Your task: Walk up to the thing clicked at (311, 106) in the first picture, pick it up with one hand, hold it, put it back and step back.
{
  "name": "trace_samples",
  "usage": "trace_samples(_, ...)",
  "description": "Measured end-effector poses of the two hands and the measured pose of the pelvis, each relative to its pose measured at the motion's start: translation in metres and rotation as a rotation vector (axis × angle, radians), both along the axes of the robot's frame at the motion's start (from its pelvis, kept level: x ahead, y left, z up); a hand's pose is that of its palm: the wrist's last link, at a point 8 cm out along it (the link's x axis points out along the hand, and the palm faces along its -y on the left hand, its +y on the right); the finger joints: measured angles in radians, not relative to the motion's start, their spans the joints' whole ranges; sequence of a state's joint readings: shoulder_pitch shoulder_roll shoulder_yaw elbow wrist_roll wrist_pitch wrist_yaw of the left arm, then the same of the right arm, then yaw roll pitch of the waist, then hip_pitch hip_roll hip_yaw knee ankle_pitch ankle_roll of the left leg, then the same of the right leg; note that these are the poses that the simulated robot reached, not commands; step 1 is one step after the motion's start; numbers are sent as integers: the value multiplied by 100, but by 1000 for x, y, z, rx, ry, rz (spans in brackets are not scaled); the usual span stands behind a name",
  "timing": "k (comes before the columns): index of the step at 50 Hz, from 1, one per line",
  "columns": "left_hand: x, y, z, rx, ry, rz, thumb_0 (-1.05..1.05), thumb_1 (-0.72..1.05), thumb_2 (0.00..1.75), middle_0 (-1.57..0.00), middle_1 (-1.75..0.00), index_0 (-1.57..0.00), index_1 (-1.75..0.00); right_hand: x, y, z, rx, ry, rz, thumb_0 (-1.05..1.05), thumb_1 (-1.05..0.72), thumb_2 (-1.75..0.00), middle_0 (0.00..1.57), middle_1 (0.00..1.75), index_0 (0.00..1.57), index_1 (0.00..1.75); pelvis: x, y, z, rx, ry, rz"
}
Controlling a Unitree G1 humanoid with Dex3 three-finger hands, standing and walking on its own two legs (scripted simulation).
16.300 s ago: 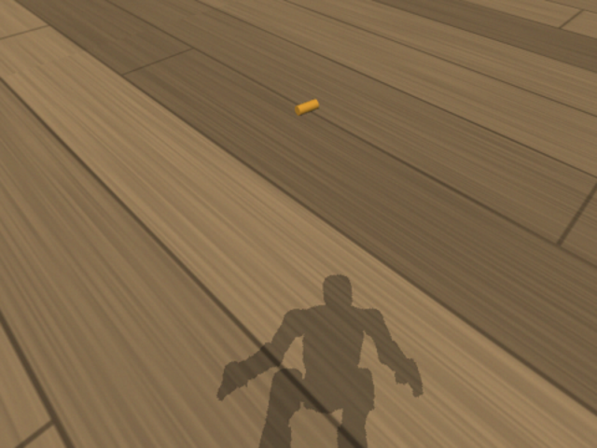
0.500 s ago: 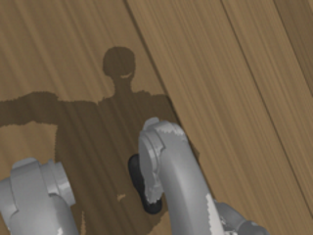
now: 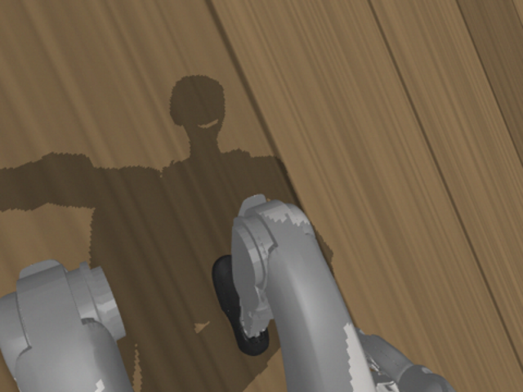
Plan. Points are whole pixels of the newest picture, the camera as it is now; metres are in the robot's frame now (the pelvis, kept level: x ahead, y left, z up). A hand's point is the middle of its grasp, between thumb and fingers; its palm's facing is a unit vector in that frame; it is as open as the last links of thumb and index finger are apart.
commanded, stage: close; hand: left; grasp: from above
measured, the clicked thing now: out of the picture +0.45 +0.34 -0.27
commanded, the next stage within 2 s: settle in 1.24 s
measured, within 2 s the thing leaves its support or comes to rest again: leaves its support in 1.68 s
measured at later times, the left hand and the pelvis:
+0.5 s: hand out of the picture +0.43 +0.33 -0.24, palm faces -0.46 -0.11 -0.88, open 10.7 cm; pelvis +0.00 +0.00 +0.00, yaw +0 degrees
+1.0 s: hand out of the picture +0.43 +0.33 -0.24, palm faces -0.46 -0.11 -0.88, open 8.8 cm; pelvis +0.00 +0.00 +0.00, yaw +0 degrees
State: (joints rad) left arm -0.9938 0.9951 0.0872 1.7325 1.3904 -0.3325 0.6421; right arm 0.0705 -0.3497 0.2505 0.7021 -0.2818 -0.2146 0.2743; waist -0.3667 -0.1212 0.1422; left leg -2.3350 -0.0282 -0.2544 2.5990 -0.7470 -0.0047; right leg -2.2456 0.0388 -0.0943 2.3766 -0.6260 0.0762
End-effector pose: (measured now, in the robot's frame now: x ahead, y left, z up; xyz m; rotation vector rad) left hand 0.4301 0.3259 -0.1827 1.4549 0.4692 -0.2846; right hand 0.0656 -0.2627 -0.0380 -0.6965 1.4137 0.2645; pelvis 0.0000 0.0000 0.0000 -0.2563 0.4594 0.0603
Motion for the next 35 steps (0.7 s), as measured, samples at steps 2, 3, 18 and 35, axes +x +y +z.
trace_samples(2,0,0,0,2,-3,-3,0,-29,92,-20,-97,-22,-94,0,0,0,-1,-1,4,0,-90,-90,21,30,21,30,0,0,0,-1,-1,0)
trace_samples(3,-1,1,0,3,-4,-3,0,-28,91,-21,-96,-23,-93,1,0,1,-2,-1,5,0,-90,-90,21,30,21,30,0,1,0,-2,-2,0)
trace_samples(18,4,5,0,2,2,13,0,-9,73,-32,-86,-37,-81,2,6,2,13,-2,3,0,-90,-90,21,30,21,30,1,3,1,-10,10,2)
trace_samples(35,5,6,1,4,-5,6,0,16,57,-49,-79,-56,-70,2,3,0,13,3,-5,0,-90,-89,21,30,21,30,2,1,1,-3,13,2)
